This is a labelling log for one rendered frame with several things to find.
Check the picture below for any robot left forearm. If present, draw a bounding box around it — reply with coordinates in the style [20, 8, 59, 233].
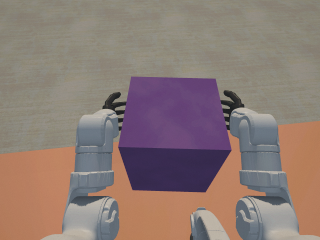
[62, 109, 119, 232]

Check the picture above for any robot right upper arm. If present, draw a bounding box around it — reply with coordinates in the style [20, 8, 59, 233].
[235, 195, 320, 240]

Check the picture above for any robot right forearm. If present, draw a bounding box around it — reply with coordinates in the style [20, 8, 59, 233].
[229, 107, 299, 232]

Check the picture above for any robot right hand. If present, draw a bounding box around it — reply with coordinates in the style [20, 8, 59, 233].
[220, 90, 245, 130]

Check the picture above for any right robot thigh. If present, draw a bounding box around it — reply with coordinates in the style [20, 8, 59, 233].
[190, 210, 230, 240]

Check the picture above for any robot left hand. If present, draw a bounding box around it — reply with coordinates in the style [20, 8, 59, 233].
[102, 92, 127, 131]

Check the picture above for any right robot shin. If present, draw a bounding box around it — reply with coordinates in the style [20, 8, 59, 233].
[193, 207, 206, 240]

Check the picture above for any robot left upper arm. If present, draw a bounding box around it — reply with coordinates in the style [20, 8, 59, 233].
[41, 196, 120, 240]

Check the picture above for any carton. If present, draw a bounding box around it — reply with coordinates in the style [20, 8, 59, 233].
[118, 76, 232, 193]

